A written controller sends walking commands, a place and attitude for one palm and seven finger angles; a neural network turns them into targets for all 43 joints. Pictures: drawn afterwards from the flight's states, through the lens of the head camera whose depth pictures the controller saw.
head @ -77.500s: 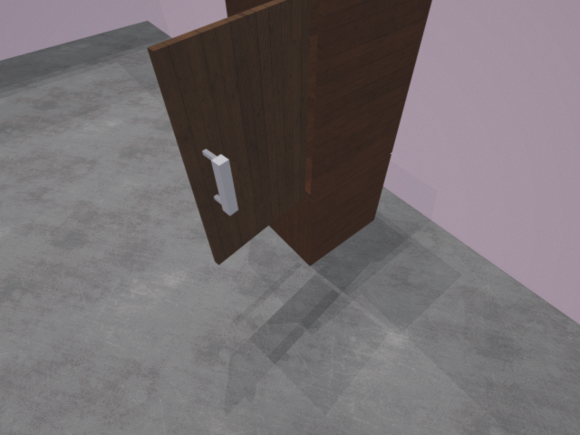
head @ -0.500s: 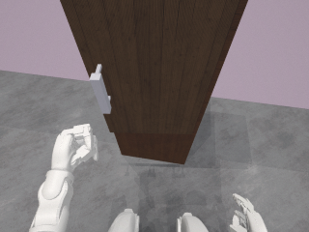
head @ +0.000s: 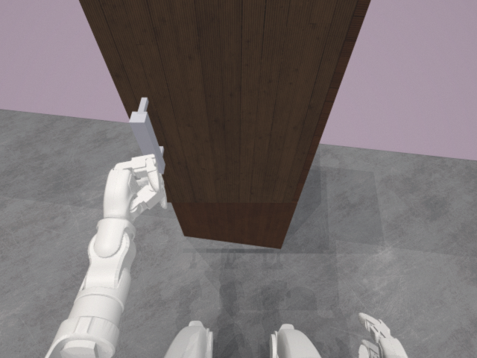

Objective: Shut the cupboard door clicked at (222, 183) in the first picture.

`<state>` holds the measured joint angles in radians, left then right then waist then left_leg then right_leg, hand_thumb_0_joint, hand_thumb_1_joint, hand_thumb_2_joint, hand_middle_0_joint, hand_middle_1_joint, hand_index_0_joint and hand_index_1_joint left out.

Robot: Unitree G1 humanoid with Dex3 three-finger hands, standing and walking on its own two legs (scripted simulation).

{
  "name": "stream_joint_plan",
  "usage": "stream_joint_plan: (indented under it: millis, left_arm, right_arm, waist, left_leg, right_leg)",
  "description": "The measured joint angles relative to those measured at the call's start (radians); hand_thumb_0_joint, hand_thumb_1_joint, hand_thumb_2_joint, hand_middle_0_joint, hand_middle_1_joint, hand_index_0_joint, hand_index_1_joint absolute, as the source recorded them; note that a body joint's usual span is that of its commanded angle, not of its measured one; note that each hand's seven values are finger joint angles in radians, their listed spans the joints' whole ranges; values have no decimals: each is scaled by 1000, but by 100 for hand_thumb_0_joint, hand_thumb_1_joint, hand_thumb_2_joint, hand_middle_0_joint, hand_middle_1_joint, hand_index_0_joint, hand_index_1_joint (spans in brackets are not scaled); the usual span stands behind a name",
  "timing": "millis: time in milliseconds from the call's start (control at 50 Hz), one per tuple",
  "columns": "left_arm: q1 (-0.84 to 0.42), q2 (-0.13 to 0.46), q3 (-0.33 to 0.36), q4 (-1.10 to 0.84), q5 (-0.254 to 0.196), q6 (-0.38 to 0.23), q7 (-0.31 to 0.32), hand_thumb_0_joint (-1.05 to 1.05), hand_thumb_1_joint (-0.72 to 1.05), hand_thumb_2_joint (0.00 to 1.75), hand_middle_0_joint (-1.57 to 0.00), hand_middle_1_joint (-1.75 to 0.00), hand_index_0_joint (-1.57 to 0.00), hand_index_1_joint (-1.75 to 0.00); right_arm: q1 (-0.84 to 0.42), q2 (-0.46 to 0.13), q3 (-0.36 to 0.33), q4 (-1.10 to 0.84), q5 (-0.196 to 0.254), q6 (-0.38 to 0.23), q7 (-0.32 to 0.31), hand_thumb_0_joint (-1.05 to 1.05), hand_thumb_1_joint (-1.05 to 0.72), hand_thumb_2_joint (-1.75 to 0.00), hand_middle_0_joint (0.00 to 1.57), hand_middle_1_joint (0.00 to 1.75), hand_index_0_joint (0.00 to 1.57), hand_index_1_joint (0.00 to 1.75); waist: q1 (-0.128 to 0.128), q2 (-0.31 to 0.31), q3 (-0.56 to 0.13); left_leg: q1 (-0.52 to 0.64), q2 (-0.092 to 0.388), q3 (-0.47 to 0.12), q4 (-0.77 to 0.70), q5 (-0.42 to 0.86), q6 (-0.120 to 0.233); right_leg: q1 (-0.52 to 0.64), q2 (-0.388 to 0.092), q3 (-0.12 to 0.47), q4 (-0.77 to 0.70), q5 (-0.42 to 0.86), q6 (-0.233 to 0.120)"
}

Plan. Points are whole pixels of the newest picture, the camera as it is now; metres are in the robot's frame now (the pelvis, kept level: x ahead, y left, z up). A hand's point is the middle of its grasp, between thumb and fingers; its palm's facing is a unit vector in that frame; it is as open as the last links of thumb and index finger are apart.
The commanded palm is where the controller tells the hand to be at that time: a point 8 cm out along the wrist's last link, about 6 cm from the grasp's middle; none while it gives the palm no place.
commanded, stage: bring the fist close to the handle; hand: left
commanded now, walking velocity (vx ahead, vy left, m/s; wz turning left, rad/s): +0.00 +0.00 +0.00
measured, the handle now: (151, 137) +0.50 +0.18 +0.05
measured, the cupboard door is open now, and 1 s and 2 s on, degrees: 8 3 0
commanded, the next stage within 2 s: push the door shut along its arc in 0.36 s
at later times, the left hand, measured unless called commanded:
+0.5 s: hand (159, 183) +0.39 +0.15 +0.05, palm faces +0.01 -1.00 -0.02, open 3.1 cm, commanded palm +0.37 +0.20 +0.05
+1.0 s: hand (160, 160) +0.44 +0.15 +0.05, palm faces -0.13 -0.99 -0.02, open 3.1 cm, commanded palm +0.43 +0.19 +0.05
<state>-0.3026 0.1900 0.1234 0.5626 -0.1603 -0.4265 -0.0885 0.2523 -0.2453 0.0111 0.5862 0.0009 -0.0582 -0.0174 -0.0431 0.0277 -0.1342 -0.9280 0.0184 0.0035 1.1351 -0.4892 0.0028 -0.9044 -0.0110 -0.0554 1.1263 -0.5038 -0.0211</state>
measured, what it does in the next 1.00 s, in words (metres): stands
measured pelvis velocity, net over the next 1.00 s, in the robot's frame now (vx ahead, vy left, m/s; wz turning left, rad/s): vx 0.00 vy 0.01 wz -0.01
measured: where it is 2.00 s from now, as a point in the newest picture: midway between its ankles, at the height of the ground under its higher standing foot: outside the picture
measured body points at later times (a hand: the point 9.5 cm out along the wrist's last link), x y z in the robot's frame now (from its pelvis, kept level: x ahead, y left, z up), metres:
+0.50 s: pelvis +0.00 +0.00 +0.00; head +0.09 -0.01 +0.44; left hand +0.39 +0.20 +0.05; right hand +0.11 -0.26 -0.11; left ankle +0.03 +0.12 -0.65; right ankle +0.02 -0.11 -0.65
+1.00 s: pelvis +0.00 +0.01 -0.01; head +0.10 +0.01 +0.43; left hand +0.44 +0.21 +0.05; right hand +0.07 -0.26 -0.13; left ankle +0.03 +0.12 -0.65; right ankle +0.02 -0.11 -0.65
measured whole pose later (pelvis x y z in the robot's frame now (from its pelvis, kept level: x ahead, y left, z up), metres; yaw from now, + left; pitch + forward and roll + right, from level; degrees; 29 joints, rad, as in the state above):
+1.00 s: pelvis +0.00 +0.01 -0.01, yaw +0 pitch +20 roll -2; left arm -0.67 0.32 0.22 0.97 -0.17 -0.46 -0.27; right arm 0.30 -0.26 0.00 0.63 0.01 -0.02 -0.02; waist -0.09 0.03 -0.13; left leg -1.03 0.02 0.00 1.18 -0.49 0.01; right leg -1.00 -0.01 -0.06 1.15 -0.49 -0.01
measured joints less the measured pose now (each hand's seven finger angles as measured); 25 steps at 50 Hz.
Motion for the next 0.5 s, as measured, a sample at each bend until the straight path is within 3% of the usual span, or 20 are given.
stream_joint_plan:
  millis: [140,500]
  left_arm:
    - [-32,7,34,48,-4,-12,-8,1,90,90,-130,-150,-130,-150]
    - [-71,23,63,121,-13,-47,-35,1,90,90,-130,-150,-130,-150]
  right_arm:
    - [22,-4,-9,-1,1,17,5,1,-91,-90,20,30,20,30]
    - [23,-9,-15,18,2,25,-2,1,-91,-90,20,30,20,30]
  waist:
    - [-12,1,-2]
    - [-14,-3,2]
  left_leg:
    - [0,6,10,-14,7,-2]
    - [-13,6,9,-15,7,-2]
  right_leg:
    - [-8,6,10,-9,9,-2]
    - [-21,7,10,-10,9,-2]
